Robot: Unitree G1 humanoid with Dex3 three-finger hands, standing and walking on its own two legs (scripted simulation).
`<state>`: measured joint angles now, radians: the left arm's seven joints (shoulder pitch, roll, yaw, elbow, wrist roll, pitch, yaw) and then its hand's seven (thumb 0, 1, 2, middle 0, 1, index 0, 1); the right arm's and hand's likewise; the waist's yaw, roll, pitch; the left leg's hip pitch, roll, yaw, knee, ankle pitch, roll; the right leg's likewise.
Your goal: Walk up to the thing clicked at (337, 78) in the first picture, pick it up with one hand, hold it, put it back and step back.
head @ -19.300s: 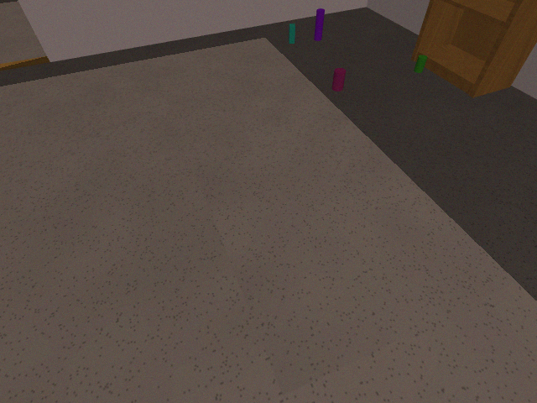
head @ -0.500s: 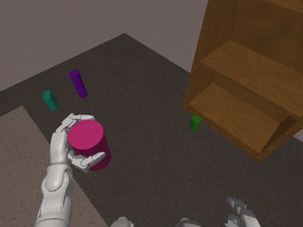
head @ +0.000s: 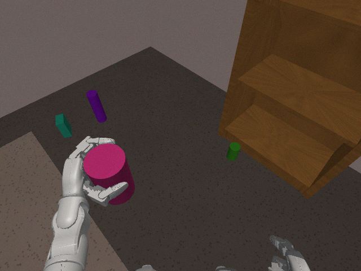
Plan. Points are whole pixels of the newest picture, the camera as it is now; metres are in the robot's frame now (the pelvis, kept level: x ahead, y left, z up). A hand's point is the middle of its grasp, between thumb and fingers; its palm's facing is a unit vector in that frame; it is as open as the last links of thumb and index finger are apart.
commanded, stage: hold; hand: left
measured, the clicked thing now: (112, 176) +0.33 +0.16 +0.02
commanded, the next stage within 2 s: none
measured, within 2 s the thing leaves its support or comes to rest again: neither
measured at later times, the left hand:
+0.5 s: hand (105, 169) +0.33 +0.17 +0.06, palm faces +0.07 -1.00 +0.01, open 11.3 cm
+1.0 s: hand (105, 169) +0.33 +0.17 +0.06, palm faces +0.07 -1.00 +0.02, open 11.3 cm
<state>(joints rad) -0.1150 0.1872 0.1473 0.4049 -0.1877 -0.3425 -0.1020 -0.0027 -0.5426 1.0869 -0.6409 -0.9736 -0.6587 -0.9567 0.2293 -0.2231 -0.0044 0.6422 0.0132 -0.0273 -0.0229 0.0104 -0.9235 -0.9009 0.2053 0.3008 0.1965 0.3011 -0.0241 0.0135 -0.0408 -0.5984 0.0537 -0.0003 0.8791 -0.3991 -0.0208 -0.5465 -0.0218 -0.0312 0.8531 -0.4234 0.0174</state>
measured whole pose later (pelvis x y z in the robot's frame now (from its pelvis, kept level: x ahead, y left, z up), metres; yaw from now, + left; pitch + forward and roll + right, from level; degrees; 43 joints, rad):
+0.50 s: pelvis +0.00 +0.00 +0.01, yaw +0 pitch +6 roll -1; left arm -0.12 0.18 0.15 0.42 -0.19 -0.34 -0.10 0.00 -0.54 1.09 -0.64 -0.97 -0.66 -0.96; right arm 0.22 -0.22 -0.01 0.65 0.01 -0.03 -0.02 0.01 -0.92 -0.90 0.20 0.30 0.20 0.30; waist -0.02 0.01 -0.03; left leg -0.56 0.05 0.00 0.84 -0.38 -0.02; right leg -0.51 -0.02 -0.03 0.81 -0.40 0.02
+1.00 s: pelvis +0.00 +0.00 +0.01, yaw +0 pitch +6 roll -1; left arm -0.12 0.18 0.15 0.43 -0.19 -0.36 -0.10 0.00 -0.54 1.09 -0.64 -0.97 -0.66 -0.96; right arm 0.23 -0.22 -0.01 0.65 0.01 -0.03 -0.02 0.01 -0.92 -0.90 0.20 0.30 0.20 0.30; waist -0.02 0.01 -0.03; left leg -0.55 0.05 0.00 0.83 -0.38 -0.02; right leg -0.50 -0.02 -0.03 0.80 -0.40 0.02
